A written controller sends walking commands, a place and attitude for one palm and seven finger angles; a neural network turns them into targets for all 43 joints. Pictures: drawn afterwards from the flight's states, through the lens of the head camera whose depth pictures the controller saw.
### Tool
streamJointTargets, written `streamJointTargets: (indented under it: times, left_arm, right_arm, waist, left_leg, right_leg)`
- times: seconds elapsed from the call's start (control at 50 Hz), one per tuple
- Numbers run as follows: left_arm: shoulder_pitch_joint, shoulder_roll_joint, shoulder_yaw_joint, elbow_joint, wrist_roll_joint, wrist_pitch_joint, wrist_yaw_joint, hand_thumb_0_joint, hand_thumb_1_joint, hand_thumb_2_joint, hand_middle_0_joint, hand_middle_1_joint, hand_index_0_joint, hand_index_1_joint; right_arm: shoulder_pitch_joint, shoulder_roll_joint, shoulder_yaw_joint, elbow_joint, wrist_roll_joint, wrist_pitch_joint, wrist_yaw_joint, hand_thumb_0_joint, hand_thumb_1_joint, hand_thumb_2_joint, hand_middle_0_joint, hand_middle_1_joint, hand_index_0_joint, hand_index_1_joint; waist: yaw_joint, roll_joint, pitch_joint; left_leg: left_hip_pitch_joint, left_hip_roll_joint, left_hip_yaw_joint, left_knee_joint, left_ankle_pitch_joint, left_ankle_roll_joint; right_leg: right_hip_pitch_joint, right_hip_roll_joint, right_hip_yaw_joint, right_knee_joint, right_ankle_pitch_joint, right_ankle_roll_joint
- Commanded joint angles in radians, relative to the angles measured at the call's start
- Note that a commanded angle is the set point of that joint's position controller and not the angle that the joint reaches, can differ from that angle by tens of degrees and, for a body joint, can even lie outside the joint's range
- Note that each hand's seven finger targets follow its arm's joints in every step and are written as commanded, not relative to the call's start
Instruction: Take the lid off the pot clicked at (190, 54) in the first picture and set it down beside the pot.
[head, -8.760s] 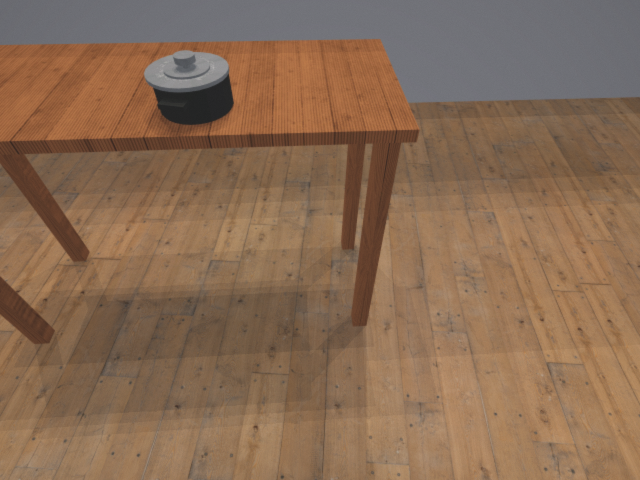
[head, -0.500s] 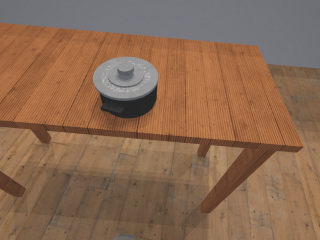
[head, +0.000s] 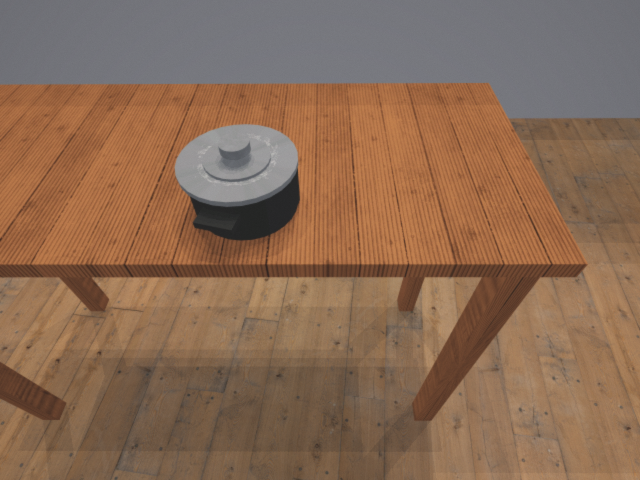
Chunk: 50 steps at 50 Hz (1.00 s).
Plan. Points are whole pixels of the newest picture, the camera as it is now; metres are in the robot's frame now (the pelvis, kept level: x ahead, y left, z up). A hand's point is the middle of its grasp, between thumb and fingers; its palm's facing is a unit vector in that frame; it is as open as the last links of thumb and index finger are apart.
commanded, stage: come to a stop and stand still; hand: left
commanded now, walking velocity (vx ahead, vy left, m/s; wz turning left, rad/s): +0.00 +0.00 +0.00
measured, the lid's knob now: (234, 146) +0.49 +0.12 +0.16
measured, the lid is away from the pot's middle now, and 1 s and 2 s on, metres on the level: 0.00 0.00 0.00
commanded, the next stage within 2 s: look again from close up in 0.52 s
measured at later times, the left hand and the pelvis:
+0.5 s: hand out of the picture +0.04 +0.18 -0.17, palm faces +0.05 -0.98 -0.19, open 7.3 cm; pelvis +0.03 +0.00 +0.00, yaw +1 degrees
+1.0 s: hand out of the picture +0.03 +0.20 -0.17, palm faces +0.05 -0.98 -0.18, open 7.4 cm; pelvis +0.02 +0.02 +0.01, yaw +1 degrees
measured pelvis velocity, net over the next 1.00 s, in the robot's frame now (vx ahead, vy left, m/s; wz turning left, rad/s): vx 0.02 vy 0.02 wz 0.02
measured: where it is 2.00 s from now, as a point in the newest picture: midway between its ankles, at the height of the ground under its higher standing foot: outside the picture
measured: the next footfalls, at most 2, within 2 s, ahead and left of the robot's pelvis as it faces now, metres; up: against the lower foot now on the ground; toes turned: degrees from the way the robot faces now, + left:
none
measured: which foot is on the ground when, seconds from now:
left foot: down 0.00-1.00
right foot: down 0.00-1.00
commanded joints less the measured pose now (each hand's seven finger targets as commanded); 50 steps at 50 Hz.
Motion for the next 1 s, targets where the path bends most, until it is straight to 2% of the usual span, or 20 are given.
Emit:
streamJointTargets:
  times: [0.0, 0.02, 0.04, 0.06, 0.08, 0.1, 0.12, 0.14, 0.18, 0.2, 0.22, 0.3, 0.38, 0.5, 0.54, 0.62, 0.78, 0.82, 0.88, 0.98]
  left_arm:
    - [-0.035, 0.128, 0.026, -0.061, -0.009, -0.05, 0.034, 0.0, 0.9, 0.9, -0.2, -0.3, -0.2, -0.3]
    - [-0.034, 0.132, 0.027, -0.054, -0.01, -0.051, 0.033, 0.0, 0.9, 0.9, -0.2, -0.3, -0.2, -0.3]
    - [-0.025, 0.119, 0.021, -0.047, -0.013, -0.05, 0.035, 0.0, 0.9, 0.9, -0.2, -0.3, -0.2, -0.3]
    - [0.026, 0.097, 0.015, -0.029, -0.014, -0.049, 0.036, 0.0, 0.9, 0.9, -0.2, -0.3, -0.2, -0.3]
    - [0.073, 0.088, 0.011, -0.013, -0.018, -0.045, 0.037, 0.0, 0.9, 0.9, -0.2, -0.3, -0.2, -0.3]
    - [0.089, 0.084, 0.008, 0.001, -0.018, -0.044, 0.039, 0.0, 0.9, 0.9, -0.2, -0.3, -0.2, -0.3]
    - [0.075, 0.094, 0.012, 0.0, -0.021, -0.036, 0.037, 0.0, 0.9, 0.9, -0.2, -0.3, -0.2, -0.3]
    - [0.074, 0.101, 0.011, 0.004, -0.019, -0.032, 0.038, 0.0, 0.9, 0.9, -0.2, -0.3, -0.2, -0.3]
    - [0.082, 0.099, 0.01, 0.007, -0.015, -0.035, 0.037, 0.0, 0.9, 0.9, -0.2, -0.3, -0.2, -0.3]
    - [0.077, 0.103, 0.008, 0.012, -0.014, -0.037, 0.035, 0.0, 0.9, 0.9, -0.2, -0.3, -0.2, -0.3]
    - [0.055, 0.112, 0.009, 0.002, -0.016, -0.035, 0.031, 0.0, 0.9, 0.9, -0.2, -0.3, -0.2, -0.3]
    - [0.073, 0.123, 0.008, 0.006, -0.013, -0.041, 0.032, 0.0, 0.9, 0.9, -0.2, -0.3, -0.2, -0.3]
    - [0.083, 0.132, 0.01, 0.011, -0.013, -0.038, 0.032, 0.0, 0.9, 0.9, -0.2, -0.3, -0.2, -0.3]
    - [0.092, 0.136, 0.009, 0.022, -0.013, -0.036, 0.031, 0.0, 0.9, 0.9, -0.2, -0.3, -0.2, -0.3]
    - [0.085, 0.138, 0.012, 0.021, -0.014, -0.032, 0.029, 0.0, 0.9, 0.9, -0.2, -0.3, -0.2, -0.3]
    - [0.085, 0.137, 0.012, 0.027, -0.015, -0.03, 0.028, 0.0, 0.9, 0.9, -0.2, -0.3, -0.2, -0.3]
    - [0.07, 0.126, 0.009, 0.04, -0.013, -0.024, 0.026, 0.0, 0.9, 0.9, -0.2, -0.3, -0.2, -0.3]
    - [0.069, 0.13, 0.011, 0.038, -0.015, -0.023, 0.024, 0.0, 0.9, 0.9, -0.2, -0.3, -0.2, -0.3]
    - [0.062, 0.123, 0.009, 0.043, -0.013, -0.021, 0.024, 0.0, 0.9, 0.9, -0.2, -0.3, -0.2, -0.3]
    - [0.058, 0.123, 0.01, 0.046, -0.014, -0.02, 0.023, 0.0, 0.9, 0.9, -0.2, -0.3, -0.2, -0.3]
  right_arm:
    - [0.007, -0.038, 0.0, -0.082, 0.001, -0.046, -0.004, 0.0, -0.9, -0.9, 0.2, 0.3, 0.2, 0.3]
    - [0.017, -0.019, 0.005, -0.076, 0.006, -0.051, -0.009, 0.0, -0.9, -0.9, 0.2, 0.3, 0.2, 0.3]
    - [0.035, -0.023, 0.011, -0.06, 0.008, -0.063, -0.012, 0.0, -0.9, -0.9, 0.2, 0.3, 0.2, 0.3]
    - [0.051, -0.053, 0.012, -0.035, 0.005, -0.074, -0.017, 0.0, -0.9, -0.9, 0.2, 0.3, 0.2, 0.3]
    - [0.042, -0.074, 0.013, -0.026, 0.006, -0.074, -0.024, 0.0, -0.9, -0.9, 0.2, 0.3, 0.2, 0.3]
    - [0.036, -0.081, 0.014, -0.018, 0.004, -0.069, -0.032, 0.0, -0.9, -0.9, 0.2, 0.3, 0.2, 0.3]
    - [0.023, -0.079, 0.015, -0.024, 0.004, -0.069, -0.033, 0.0, -0.9, -0.9, 0.2, 0.3, 0.2, 0.3]
    - [0.005, -0.082, 0.017, -0.024, 0.006, -0.064, -0.034, 0.0, -0.9, -0.9, 0.2, 0.3, 0.2, 0.3]
    - [-0.018, -0.073, 0.017, -0.023, 0.011, -0.062, -0.035, 0.0, -0.9, -0.9, 0.2, 0.3, 0.2, 0.3]
    - [-0.025, -0.067, 0.017, -0.017, 0.012, -0.061, -0.034, 0.0, -0.9, -0.9, 0.2, 0.3, 0.2, 0.3]
    - [-0.018, -0.064, 0.017, -0.022, 0.01, -0.06, -0.033, 0.0, -0.9, -0.9, 0.2, 0.3, 0.2, 0.3]
    - [-0.038, -0.073, 0.02, -0.003, 0.013, -0.066, -0.034, 0.0, -0.9, -0.9, 0.2, 0.3, 0.2, 0.3]
    - [-0.061, -0.076, 0.019, 0.0, 0.014, -0.068, -0.037, 0.0, -0.9, -0.9, 0.2, 0.3, 0.2, 0.3]
    - [-0.072, -0.077, 0.02, 0.014, 0.016, -0.067, -0.039, 0.0, -0.9, -0.9, 0.2, 0.3, 0.2, 0.3]
    - [-0.075, -0.079, 0.018, 0.013, 0.015, -0.068, -0.04, 0.0, -0.9, -0.9, 0.2, 0.3, 0.2, 0.3]
    - [-0.07, -0.072, 0.018, 0.02, 0.014, -0.068, -0.041, 0.0, -0.9, -0.9, 0.2, 0.3, 0.2, 0.3]
    - [-0.074, -0.074, 0.02, 0.037, 0.015, -0.067, -0.04, 0.0, -0.9, -0.9, 0.2, 0.3, 0.2, 0.3]
    - [-0.064, -0.07, 0.02, 0.037, 0.014, -0.069, -0.039, 0.0, -0.9, -0.9, 0.2, 0.3, 0.2, 0.3]
    - [-0.065, -0.073, 0.02, 0.044, 0.015, -0.066, -0.038, 0.0, -0.9, -0.9, 0.2, 0.3, 0.2, 0.3]
    - [-0.05, -0.072, 0.02, 0.051, 0.015, -0.069, -0.038, 0.0, -0.9, -0.9, 0.2, 0.3, 0.2, 0.3]
  waist:
    - [-0.003, -0.224, 0.009]
    - [0.002, -0.169, -0.005]
    - [0.0, -0.106, 0.013]
    - [0.023, -0.009, -0.008]
    - [0.048, 0.019, -0.03]
    - [0.05, 0.006, -0.03]
    - [0.053, 0.118, -0.037]
    - [0.054, 0.068, 0.004]
    - [0.056, -0.047, 0.043]
    - [0.047, -0.095, 0.044]
    - [0.042, -0.108, 0.024]
    - [0.044, -0.092, -0.01]
    - [0.05, -0.052, -0.027]
    - [0.051, -0.053, -0.037]
    - [0.055, -0.033, -0.032]
    - [0.057, -0.057, -0.032]
    - [0.061, -0.035, 0.016]
    - [0.062, -0.052, 0.003]
    - [0.06, -0.056, 0.027]
    - [0.06, -0.046, 0.01]
  left_leg:
    - [0.033, 0.027, 0.015, 0.0, -0.041, 0.01]
    - [0.111, 0.022, 0.018, -0.109, 0.006, 0.007]
    - [0.149, 0.039, -0.018, -0.204, 0.143, 0.013]
    - [0.167, 0.096, -0.088, -0.221, 0.345, 0.035]
    - [0.178, 0.137, -0.111, -0.205, 0.449, 0.06]
    - [0.19, 0.14, -0.117, -0.19, 0.495, 0.07]
    - [0.203, 0.136, -0.137, -0.225, 0.497, 0.072]
    - [0.171, 0.14, -0.145, -0.231, 0.463, 0.08]
    - [0.129, 0.107, -0.103, -0.216, 0.342, 0.063]
    - [0.135, 0.091, -0.08, -0.218, 0.269, 0.05]
    - [0.153, 0.082, -0.079, -0.24, 0.234, 0.045]
    - [0.19, 0.079, -0.066, -0.233, 0.295, 0.043]
    - [0.217, 0.082, -0.065, -0.227, 0.363, 0.044]
    - [0.234, 0.084, -0.062, -0.235, 0.373, 0.041]
    - [0.241, 0.087, -0.068, -0.238, 0.395, 0.044]
    - [0.245, 0.089, -0.075, -0.252, 0.395, 0.045]
    - [0.227, 0.091, -0.088, -0.291, 0.348, 0.049]
    - [0.23, 0.092, -0.095, -0.301, 0.346, 0.052]
    - [0.215, 0.09, -0.097, -0.315, 0.3, 0.051]
    - [0.227, 0.092, -0.106, -0.324, 0.327, 0.054]
  right_leg:
    - [-0.034, -0.224, 0.182, -0.215, 0.189, -0.134]
    - [-0.041, -0.223, 0.159, -0.16, 0.249, -0.121]
    - [-0.045, -0.184, 0.124, -0.092, 0.292, -0.084]
    - [-0.018, -0.126, 0.088, -0.031, 0.29, -0.049]
    - [0.002, -0.101, 0.065, -0.042, 0.228, -0.032]
    - [0.013, -0.093, 0.063, -0.049, 0.21, -0.03]
    - [0.009, -0.088, 0.048, -0.037, 0.148, -0.026]
    - [0.007, -0.079, 0.042, -0.051, 0.109, -0.019]
    - [0.018, -0.101, 0.083, -0.097, 0.172, -0.024]
    - [0.015, -0.121, 0.102, -0.113, 0.208, -0.029]
    - [0.016, -0.123, 0.101, -0.111, 0.208, -0.03]
    - [0.048, -0.142, 0.113, -0.107, 0.325, -0.022]
    - [0.063, -0.144, 0.113, -0.102, 0.377, -0.016]
    - [0.08, -0.152, 0.107, -0.108, 0.41, -0.013]
    - [0.072, -0.145, 0.097, -0.107, 0.377, -0.01]
    - [0.084, -0.141, 0.092, -0.11, 0.367, -0.01]
    - [0.062, -0.144, 0.086, -0.134, 0.264, -0.007]
    - [0.075, -0.138, 0.081, -0.133, 0.25, -0.007]
    - [0.061, -0.144, 0.082, -0.147, 0.21, -0.005]
    - [0.071, -0.146, 0.076, -0.146, 0.211, -0.004]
